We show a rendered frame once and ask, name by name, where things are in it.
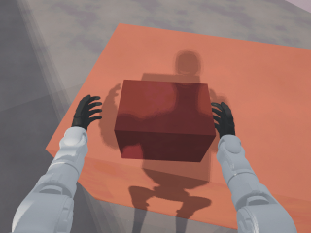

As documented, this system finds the right robot upper arm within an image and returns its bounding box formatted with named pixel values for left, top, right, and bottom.
left=236, top=204, right=296, bottom=233

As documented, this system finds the carton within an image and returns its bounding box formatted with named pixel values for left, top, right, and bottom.
left=114, top=80, right=217, bottom=163

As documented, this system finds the robot left hand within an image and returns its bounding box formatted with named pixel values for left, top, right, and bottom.
left=71, top=94, right=102, bottom=131

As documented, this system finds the robot right hand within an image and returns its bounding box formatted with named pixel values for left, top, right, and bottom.
left=211, top=102, right=236, bottom=139

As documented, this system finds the left robot upper arm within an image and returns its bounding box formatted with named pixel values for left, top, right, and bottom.
left=10, top=192, right=74, bottom=233

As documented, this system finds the robot left forearm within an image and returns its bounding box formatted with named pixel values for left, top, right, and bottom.
left=12, top=126, right=88, bottom=233

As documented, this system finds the pedestal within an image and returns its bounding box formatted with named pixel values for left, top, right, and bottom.
left=46, top=23, right=311, bottom=233

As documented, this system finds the robot right forearm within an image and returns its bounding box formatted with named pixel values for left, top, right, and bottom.
left=216, top=134, right=297, bottom=233

